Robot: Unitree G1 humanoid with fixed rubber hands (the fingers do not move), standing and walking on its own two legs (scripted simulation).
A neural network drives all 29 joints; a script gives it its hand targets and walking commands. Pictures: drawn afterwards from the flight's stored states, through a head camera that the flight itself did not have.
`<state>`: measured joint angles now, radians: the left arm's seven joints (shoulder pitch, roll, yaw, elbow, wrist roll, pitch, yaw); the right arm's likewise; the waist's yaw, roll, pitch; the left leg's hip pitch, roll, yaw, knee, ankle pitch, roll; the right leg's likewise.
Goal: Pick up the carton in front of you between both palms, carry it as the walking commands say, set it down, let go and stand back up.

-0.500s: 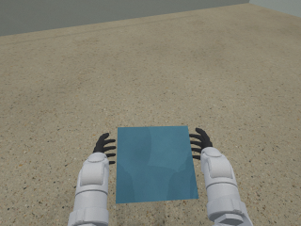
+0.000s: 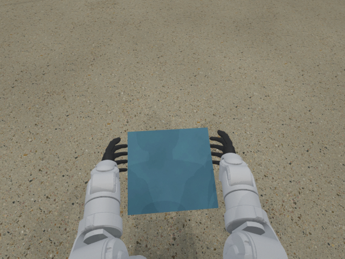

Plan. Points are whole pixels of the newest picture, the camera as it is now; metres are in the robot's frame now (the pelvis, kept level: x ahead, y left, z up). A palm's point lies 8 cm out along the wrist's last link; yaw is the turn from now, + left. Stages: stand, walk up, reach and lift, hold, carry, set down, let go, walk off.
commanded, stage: set down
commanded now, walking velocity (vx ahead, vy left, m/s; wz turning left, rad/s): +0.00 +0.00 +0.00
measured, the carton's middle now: (169, 174) +0.35 +0.02 -0.12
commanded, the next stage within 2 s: none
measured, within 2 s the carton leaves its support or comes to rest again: neither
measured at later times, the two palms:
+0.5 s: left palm (110, 183) +0.35 +0.21 -0.20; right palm (199, 181) +0.36 -0.08 -0.18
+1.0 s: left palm (114, 195) +0.37 +0.23 -0.36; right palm (188, 189) +0.39 -0.06 -0.34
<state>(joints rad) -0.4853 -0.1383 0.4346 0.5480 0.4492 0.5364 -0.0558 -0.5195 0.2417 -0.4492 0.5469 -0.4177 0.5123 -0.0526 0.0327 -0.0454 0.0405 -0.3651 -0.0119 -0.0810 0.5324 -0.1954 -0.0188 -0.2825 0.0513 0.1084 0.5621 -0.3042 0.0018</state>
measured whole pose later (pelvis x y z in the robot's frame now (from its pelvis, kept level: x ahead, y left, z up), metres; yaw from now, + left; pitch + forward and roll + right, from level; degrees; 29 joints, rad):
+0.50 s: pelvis -0.06 +0.02 -0.12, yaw -2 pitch +37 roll -3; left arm -0.72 -0.06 0.43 0.57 0.29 0.27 0.03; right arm -0.68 0.24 -0.45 0.51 -0.23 0.19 -0.14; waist 0.04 -0.06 -0.16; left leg -1.50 -0.06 -0.10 1.15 -0.29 -0.02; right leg -1.40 0.10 0.10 1.18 -0.42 0.06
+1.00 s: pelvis -0.07 +0.02 -0.25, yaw -4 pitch +46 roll -4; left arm -0.91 0.08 0.38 0.72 0.20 0.26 0.08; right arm -0.91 0.14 -0.41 0.68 -0.16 0.18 -0.22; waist 0.07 -0.08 -0.18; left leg -2.01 -0.09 -0.12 1.63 -0.42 -0.05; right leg -1.90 0.17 0.09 1.67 -0.58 0.08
